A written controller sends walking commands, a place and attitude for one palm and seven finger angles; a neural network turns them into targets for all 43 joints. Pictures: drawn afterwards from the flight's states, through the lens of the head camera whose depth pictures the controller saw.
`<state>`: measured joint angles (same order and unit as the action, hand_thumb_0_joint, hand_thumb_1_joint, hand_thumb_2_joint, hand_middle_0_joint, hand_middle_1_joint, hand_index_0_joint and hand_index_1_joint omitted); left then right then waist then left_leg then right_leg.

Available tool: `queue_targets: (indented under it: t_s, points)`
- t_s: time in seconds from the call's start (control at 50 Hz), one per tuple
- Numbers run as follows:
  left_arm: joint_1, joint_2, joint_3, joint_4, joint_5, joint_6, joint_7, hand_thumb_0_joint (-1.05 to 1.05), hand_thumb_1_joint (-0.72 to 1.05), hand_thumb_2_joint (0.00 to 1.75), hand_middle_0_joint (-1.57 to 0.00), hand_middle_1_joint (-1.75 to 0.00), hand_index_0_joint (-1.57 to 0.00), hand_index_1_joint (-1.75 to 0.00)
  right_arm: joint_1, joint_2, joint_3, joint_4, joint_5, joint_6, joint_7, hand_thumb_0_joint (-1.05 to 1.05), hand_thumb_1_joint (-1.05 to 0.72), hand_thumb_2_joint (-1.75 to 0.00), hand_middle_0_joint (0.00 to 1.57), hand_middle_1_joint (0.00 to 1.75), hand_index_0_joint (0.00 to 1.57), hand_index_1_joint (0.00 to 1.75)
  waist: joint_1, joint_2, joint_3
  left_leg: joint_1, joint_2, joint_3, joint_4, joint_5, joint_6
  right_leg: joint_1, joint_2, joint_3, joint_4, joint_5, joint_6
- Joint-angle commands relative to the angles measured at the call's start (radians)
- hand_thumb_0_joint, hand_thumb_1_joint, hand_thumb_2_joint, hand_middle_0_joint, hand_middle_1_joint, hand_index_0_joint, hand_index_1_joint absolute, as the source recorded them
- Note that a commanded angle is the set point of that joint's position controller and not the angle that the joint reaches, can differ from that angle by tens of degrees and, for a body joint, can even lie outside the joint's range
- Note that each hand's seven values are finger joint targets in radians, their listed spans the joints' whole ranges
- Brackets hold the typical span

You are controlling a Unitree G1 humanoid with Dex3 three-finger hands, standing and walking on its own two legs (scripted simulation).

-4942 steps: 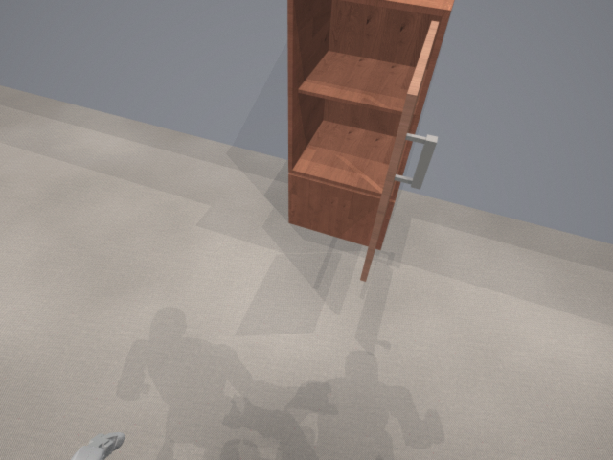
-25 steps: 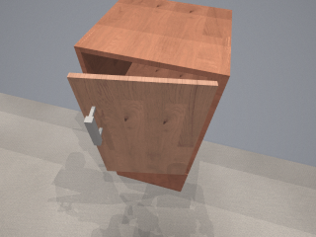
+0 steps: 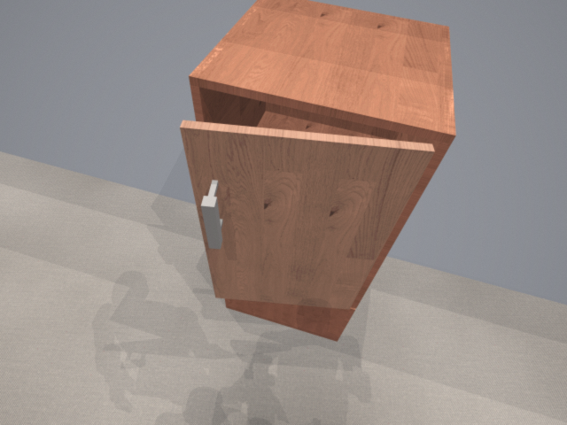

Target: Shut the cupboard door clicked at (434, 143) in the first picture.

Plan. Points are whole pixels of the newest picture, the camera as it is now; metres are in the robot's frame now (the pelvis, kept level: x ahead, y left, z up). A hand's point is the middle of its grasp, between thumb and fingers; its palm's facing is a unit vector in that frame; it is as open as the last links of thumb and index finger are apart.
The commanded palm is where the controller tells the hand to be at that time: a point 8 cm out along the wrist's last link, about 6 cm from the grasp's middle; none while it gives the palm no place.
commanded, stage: come to a stop and stand still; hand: left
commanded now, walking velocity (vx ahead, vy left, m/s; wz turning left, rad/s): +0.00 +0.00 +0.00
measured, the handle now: (214, 215) +0.45 +0.16 -0.03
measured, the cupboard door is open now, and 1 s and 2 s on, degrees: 12 12 12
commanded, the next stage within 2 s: look again from close up in 1.90 s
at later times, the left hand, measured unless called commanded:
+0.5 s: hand out of the picture -0.09 +0.13 -0.18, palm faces +0.04 -0.99 -0.15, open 7.3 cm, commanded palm none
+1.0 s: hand out of the picture -0.09 +0.08 -0.18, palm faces +0.07 -0.99 -0.10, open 7.3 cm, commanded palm none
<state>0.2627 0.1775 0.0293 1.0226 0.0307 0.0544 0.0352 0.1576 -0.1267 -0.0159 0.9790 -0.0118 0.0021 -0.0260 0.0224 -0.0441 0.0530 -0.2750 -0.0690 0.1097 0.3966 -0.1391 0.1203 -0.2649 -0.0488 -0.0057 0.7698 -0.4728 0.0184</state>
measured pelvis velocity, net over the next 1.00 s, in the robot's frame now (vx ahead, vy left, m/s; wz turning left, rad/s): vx -0.03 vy -0.04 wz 0.01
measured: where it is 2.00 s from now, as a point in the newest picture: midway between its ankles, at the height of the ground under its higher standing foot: outside the picture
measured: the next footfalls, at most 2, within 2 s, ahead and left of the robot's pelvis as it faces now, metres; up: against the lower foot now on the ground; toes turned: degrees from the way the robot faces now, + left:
right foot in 0.10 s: +0.01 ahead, -0.12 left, +0.00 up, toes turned -2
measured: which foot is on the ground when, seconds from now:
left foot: down 0.00-1.00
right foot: up 0.00-0.08, down 0.10-1.00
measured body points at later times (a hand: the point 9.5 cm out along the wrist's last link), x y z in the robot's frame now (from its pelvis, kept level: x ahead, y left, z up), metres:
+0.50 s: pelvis -0.04 -0.02 +0.00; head -0.04 -0.01 +0.45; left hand -0.09 +0.18 -0.16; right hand -0.08 -0.23 -0.16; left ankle +0.05 +0.05 -0.74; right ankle -0.07 -0.13 -0.74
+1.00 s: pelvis -0.03 -0.04 +0.00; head -0.03 -0.03 +0.45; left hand -0.10 +0.14 -0.17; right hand -0.05 -0.24 -0.16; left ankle +0.05 +0.05 -0.74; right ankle -0.07 -0.13 -0.74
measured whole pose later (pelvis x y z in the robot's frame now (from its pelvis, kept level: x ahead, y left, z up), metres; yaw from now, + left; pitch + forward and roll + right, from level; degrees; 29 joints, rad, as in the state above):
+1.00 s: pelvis -0.03 -0.04 +0.00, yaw +1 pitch +0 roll +0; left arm 0.43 0.08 -0.02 1.12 0.02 -0.01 0.04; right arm 0.33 -0.08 0.00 1.14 -0.01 0.00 -0.03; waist 0.00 -0.03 0.00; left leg -0.31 -0.03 0.05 0.40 -0.09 0.05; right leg -0.14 0.03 -0.04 0.45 -0.31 -0.04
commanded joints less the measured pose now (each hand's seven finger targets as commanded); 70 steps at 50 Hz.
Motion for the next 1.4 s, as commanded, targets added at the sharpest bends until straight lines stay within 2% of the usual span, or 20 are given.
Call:
queue_targets:
  t_s: [0.0, 0.04, 0.06, 0.08, 0.1, 0.12, 0.14, 0.16, 0.24, 0.34, 0.48, 0.54, 0.64, 0.68, 0.74, 0.88, 0.92, 1.08, 1.18, 1.38]
  points:
    - [0.07, 0.038, 0.002, -0.023, -0.005, -0.026, 0.001, 0.0, 0.9, 0.9, -0.2, -0.3, -0.2, -0.3, 0.119, -0.158, -0.04, 0.0, -0.005, -0.008, -0.006, 0.0, -0.9, -0.9, 0.2, 0.3, 0.2, 0.3, -0.027, 0.087, -0.105, 0.179, 0.281, -0.326, -0.181, 0.01, 0.044, -0.008, 0.001, -0.007, -0.187, 0.024, -0.014]
    - [0.106, 0.046, 0.001, -0.002, -0.005, -0.035, 0.006, 0.0, 0.9, 0.9, -0.2, -0.3, -0.2, -0.3, 0.107, -0.144, -0.035, 0.011, 0.0, -0.01, -0.004, 0.0, -0.9, -0.9, 0.2, 0.3, 0.2, 0.3, -0.005, 0.085, -0.095, 0.125, 0.245, -0.305, -0.161, -0.032, 0.005, 0.08, -0.007, -0.002, -0.362, 0.138, -0.023]
    - [0.133, 0.059, 0.001, 0.009, -0.005, -0.041, 0.007, 0.0, 0.9, 0.9, -0.2, -0.3, -0.2, -0.3, 0.107, -0.13, -0.033, 0.015, 0.003, -0.011, -0.002, 0.0, -0.9, -0.9, 0.2, 0.3, 0.2, 0.3, -0.003, 0.053, -0.102, 0.091, 0.21, -0.271, -0.152, -0.068, -0.035, 0.135, -0.021, 0.02, -0.431, 0.2, -0.036]
    - [0.14, 0.068, 0.0, 0.017, -0.005, -0.046, 0.009, 0.0, 0.9, 0.9, -0.2, -0.3, -0.2, -0.3, 0.1, -0.12, -0.029, 0.02, 0.005, -0.009, 0.001, 0.0, -0.9, -0.9, 0.2, 0.3, 0.2, 0.3, -0.008, 0.03, -0.072, 0.066, 0.175, -0.236, -0.147, -0.106, -0.07, 0.125, -0.053, 0.063, -0.441, 0.203, -0.057]
    - [0.135, 0.073, -0.003, 0.019, -0.007, -0.048, 0.009, 0.0, 0.9, 0.9, -0.2, -0.3, -0.2, -0.3, 0.105, -0.116, -0.025, 0.024, 0.005, -0.008, 0.003, 0.0, -0.9, -0.9, 0.2, 0.3, 0.2, 0.3, -0.016, 0.032, -0.055, 0.076, 0.152, -0.221, -0.143, -0.123, -0.09, 0.085, -0.076, 0.084, -0.45, 0.158, -0.074]
    - [0.136, 0.076, -0.007, 0.019, -0.01, -0.049, 0.009, 0.0, 0.9, 0.9, -0.2, -0.3, -0.2, -0.3, 0.113, -0.112, -0.023, 0.03, 0.003, -0.01, 0.005, 0.0, -0.9, -0.9, 0.2, 0.3, 0.2, 0.3, -0.019, 0.067, -0.051, 0.104, 0.145, -0.229, -0.151, -0.132, -0.097, 0.049, -0.084, 0.086, -0.453, 0.128, -0.08]
    - [0.117, 0.068, -0.009, 0.024, -0.01, -0.056, 0.007, 0.0, 0.9, 0.9, -0.2, -0.3, -0.2, -0.3, 0.118, -0.104, -0.024, 0.042, 0.003, -0.006, 0.006, 0.0, -0.9, -0.9, 0.2, 0.3, 0.2, 0.3, -0.028, -0.01, -0.039, 0.121, 0.151, -0.225, -0.139, -0.119, -0.089, 0.023, -0.065, 0.081, -0.455, 0.127, -0.072]
    - [0.102, 0.054, -0.012, 0.022, -0.012, -0.057, 0.007, 0.0, 0.9, 0.9, -0.2, -0.3, -0.2, -0.3, 0.129, -0.116, -0.024, 0.052, 0.002, -0.003, 0.005, 0.0, -0.9, -0.9, 0.2, 0.3, 0.2, 0.3, -0.033, -0.034, -0.012, 0.126, 0.156, -0.223, -0.138, -0.12, -0.084, -0.001, -0.061, 0.075, -0.458, 0.114, -0.065]
    - [0.129, 0.046, -0.018, 0.035, -0.011, -0.053, 0.009, 0.0, 0.9, 0.9, -0.2, -0.3, -0.2, -0.3, 0.164, -0.119, -0.017, 0.087, 0.002, 0.0, 0.005, 0.0, -0.9, -0.9, 0.2, 0.3, 0.2, 0.3, -0.026, 0.023, 0.056, 0.071, 0.169, -0.25, -0.192, -0.237, -0.08, -0.021, -0.042, 0.061, -0.452, 0.074, -0.058]
    - [0.203, 0.034, -0.017, 0.062, -0.011, -0.05, 0.008, 0.0, 0.9, 0.9, -0.2, -0.3, -0.2, -0.3, 0.189, -0.115, -0.015, 0.108, -0.001, 0.005, 0.003, 0.0, -0.9, -0.9, 0.2, 0.3, 0.2, 0.3, -0.011, 0.089, 0.069, 0.012, 0.168, -0.262, -0.232, -0.33, -0.083, -0.002, -0.023, 0.047, -0.438, 0.041, -0.064]
    - [0.237, 0.008, -0.025, 0.079, -0.016, -0.064, 0.009, 0.0, 0.9, 0.9, -0.2, -0.3, -0.2, -0.3, 0.229, -0.08, -0.011, 0.126, 0.001, 0.002, -0.001, 0.0, -0.9, -0.9, 0.2, 0.3, 0.2, 0.3, -0.022, 0.033, 0.027, 0.076, 0.151, -0.228, -0.164, -0.214, -0.088, -0.046, -0.04, 0.08, -0.47, 0.028, -0.073]
    - [0.233, 0.002, -0.026, 0.08, -0.015, -0.065, 0.01, 0.0, 0.9, 0.9, -0.2, -0.3, -0.2, -0.3, 0.241, -0.071, -0.01, 0.134, 0.003, 0.005, -0.002, 0.0, -0.9, -0.9, 0.2, 0.3, 0.2, 0.3, -0.028, 0.017, 0.057, 0.074, 0.152, -0.22, -0.141, -0.207, -0.089, -0.085, -0.04, 0.088, -0.482, -0.009, -0.073]
    - [0.259, -0.01, -0.028, 0.091, -0.014, -0.063, 0.011, 0.0, 0.9, 0.9, -0.2, -0.3, -0.2, -0.3, 0.245, -0.058, -0.008, 0.137, 0.001, 0.01, -0.003, 0.0, -0.9, -0.9, 0.2, 0.3, 0.2, 0.3, -0.026, 0.031, 0.105, 0.036, 0.145, -0.224, -0.132, -0.238, -0.091, -0.125, -0.033, 0.096, -0.488, -0.069, -0.076]
    - [0.271, -0.016, -0.027, 0.094, -0.014, -0.062, 0.01, 0.0, 0.9, 0.9, -0.2, -0.3, -0.2, -0.3, 0.251, -0.049, -0.008, 0.136, -0.001, 0.01, -0.004, 0.0, -0.9, -0.9, 0.2, 0.3, 0.2, 0.3, -0.027, 0.044, 0.102, 0.028, 0.141, -0.228, -0.132, -0.241, -0.091, -0.126, -0.031, 0.097, -0.483, -0.072, -0.078]
    - [0.282, -0.024, -0.029, 0.097, -0.015, -0.067, 0.01, 0.0, 0.9, 0.9, -0.2, -0.3, -0.2, -0.3, 0.248, -0.045, -0.006, 0.134, 0.001, 0.005, -0.006, 0.0, -0.9, -0.9, 0.2, 0.3, 0.2, 0.3, -0.025, 0.056, 0.087, 0.044, 0.146, -0.228, -0.122, -0.21, -0.088, -0.12, -0.032, 0.096, -0.473, -0.03, -0.079]
    - [0.275, -0.034, -0.035, 0.095, -0.017, -0.077, 0.011, 0.0, 0.9, 0.9, -0.2, -0.3, -0.2, -0.3, 0.243, -0.03, 0.0, 0.136, 0.002, -0.003, -0.007, 0.0, -0.9, -0.9, 0.2, 0.3, 0.2, 0.3, -0.025, 0.021, 0.081, 0.062, 0.141, -0.207, -0.073, -0.116, -0.089, -0.117, -0.049, 0.106, -0.489, 0.011, -0.079]
    - [0.271, -0.037, -0.035, 0.095, -0.018, -0.078, 0.011, 0.0, 0.9, 0.9, -0.2, -0.3, -0.2, -0.3, 0.243, -0.03, 0.002, 0.138, 0.002, -0.005, -0.008, 0.0, -0.9, -0.9, 0.2, 0.3, 0.2, 0.3, -0.026, 0.043, 0.08, 0.066, 0.145, -0.211, -0.076, -0.112, -0.088, -0.109, -0.047, 0.104, -0.484, 0.029, -0.08]
    - [0.256, -0.029, -0.037, 0.097, -0.02, -0.085, 0.013, 0.0, 0.9, 0.9, -0.2, -0.3, -0.2, -0.3, 0.231, -0.033, 0.01, 0.142, 0.004, -0.022, -0.012, 0.0, -0.9, -0.9, 0.2, 0.3, 0.2, 0.3, -0.017, 0.034, 0.043, 0.081, 0.156, -0.196, -0.052, 0.011, -0.081, -0.011, -0.051, 0.094, -0.47, 0.2, -0.073]
    - [0.243, -0.026, -0.034, 0.092, -0.02, -0.085, 0.015, 0.0, 0.9, 0.9, -0.2, -0.3, -0.2, -0.3, 0.221, -0.04, 0.013, 0.147, 0.004, -0.028, -0.015, 0.0, -0.9, -0.9, 0.2, 0.3, 0.2, 0.3, -0.011, 0.047, 0.038, 0.091, 0.163, -0.193, -0.043, 0.076, -0.077, 0.024, -0.052, 0.091, -0.467, 0.262, -0.068]
    - [0.221, -0.008, -0.03, 0.087, -0.02, -0.084, 0.019, 0.0, 0.9, 0.9, -0.2, -0.3, -0.2, -0.3, 0.197, -0.056, 0.017, 0.152, 0.005, -0.033, -0.018, 0.0, -0.9, -0.9, 0.2, 0.3, 0.2, 0.3, -0.009, 0.021, 0.009, 0.126, 0.166, -0.177, -0.017, 0.173, -0.075, 0.085, -0.06, 0.079, -0.461, 0.399, -0.055]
